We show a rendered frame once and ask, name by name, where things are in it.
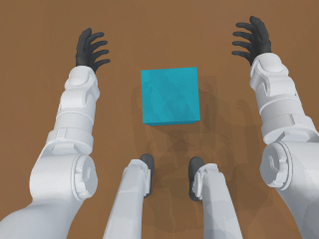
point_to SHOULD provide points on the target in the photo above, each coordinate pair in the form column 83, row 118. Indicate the robot left upper arm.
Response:
column 59, row 185

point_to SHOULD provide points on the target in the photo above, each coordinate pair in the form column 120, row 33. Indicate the right robot forearm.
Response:
column 278, row 103

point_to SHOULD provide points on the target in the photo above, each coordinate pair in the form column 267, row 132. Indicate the right robot thigh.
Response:
column 219, row 217

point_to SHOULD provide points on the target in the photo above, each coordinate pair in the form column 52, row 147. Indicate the carton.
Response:
column 170, row 96

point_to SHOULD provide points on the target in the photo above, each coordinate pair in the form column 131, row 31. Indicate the robot left hand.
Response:
column 85, row 56

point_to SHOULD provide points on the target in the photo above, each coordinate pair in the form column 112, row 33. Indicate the robot right upper arm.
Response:
column 292, row 168

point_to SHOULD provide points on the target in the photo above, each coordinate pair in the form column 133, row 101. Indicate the left robot forearm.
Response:
column 75, row 117

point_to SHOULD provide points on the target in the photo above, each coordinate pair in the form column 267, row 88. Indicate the robot right hand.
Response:
column 259, row 39

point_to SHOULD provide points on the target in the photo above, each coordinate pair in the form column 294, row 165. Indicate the robot right foot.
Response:
column 194, row 165

